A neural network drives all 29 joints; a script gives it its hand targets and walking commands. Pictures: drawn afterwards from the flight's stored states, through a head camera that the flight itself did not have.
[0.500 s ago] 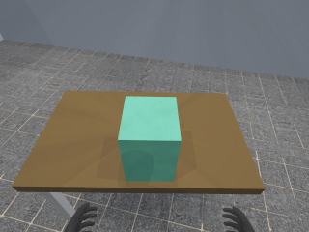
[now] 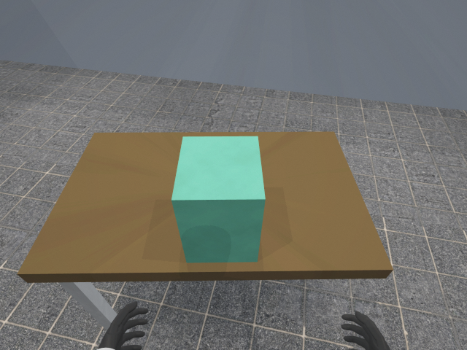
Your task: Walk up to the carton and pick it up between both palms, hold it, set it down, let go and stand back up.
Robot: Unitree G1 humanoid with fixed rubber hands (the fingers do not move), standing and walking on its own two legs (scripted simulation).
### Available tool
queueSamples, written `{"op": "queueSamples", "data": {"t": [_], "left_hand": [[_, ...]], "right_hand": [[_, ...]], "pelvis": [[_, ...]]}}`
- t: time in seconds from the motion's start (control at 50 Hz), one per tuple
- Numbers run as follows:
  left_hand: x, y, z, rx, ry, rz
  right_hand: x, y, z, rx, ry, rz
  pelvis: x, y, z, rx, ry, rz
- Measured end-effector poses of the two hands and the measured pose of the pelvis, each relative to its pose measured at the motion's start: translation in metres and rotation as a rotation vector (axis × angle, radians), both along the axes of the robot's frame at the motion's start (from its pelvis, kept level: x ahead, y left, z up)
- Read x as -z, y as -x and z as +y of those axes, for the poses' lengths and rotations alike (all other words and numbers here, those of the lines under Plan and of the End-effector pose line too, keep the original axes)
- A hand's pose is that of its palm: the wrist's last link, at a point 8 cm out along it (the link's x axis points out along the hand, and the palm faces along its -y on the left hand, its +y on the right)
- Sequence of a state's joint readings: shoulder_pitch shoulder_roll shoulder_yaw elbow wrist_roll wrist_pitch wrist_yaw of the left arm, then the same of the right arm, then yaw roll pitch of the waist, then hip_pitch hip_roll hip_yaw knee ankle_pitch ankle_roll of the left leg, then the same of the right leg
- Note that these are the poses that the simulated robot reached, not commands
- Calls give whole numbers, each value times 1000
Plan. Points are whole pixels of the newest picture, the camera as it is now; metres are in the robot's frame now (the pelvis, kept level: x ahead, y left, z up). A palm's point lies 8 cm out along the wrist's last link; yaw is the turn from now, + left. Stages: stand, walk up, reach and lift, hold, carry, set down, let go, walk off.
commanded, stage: let go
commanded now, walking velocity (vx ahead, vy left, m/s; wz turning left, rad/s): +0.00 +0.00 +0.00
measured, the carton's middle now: (221, 201) +0.45 +0.05 -0.02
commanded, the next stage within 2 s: stand in 0.10 s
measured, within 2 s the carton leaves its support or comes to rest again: neither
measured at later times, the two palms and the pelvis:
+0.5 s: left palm out of the picture +0.10 +0.23 -0.10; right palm out of the picture +0.06 -0.25 -0.13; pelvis +0.00 -0.01 -0.01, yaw +0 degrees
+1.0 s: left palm out of the picture +0.05 +0.23 -0.13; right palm out of the picture +0.02 -0.23 -0.14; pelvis +0.01 +0.00 +0.00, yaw +0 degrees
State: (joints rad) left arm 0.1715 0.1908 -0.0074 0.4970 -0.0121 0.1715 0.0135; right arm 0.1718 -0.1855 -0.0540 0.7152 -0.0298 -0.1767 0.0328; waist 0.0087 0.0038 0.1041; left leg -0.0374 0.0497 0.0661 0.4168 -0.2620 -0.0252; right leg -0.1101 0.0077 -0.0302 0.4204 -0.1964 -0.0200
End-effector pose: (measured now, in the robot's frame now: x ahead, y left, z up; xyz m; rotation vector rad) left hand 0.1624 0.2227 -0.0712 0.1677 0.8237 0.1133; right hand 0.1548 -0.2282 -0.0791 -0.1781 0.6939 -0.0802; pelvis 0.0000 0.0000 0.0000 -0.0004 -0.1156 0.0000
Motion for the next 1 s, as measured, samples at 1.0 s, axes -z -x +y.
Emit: {"op": "queueSamples", "data": {"t": [1.0], "left_hand": [[57,116,6,-114,-9,334]], "right_hand": [[65,135,-3,168,-28,576]], "pelvis": [[3,-11,-1,5,-9,96]]}}
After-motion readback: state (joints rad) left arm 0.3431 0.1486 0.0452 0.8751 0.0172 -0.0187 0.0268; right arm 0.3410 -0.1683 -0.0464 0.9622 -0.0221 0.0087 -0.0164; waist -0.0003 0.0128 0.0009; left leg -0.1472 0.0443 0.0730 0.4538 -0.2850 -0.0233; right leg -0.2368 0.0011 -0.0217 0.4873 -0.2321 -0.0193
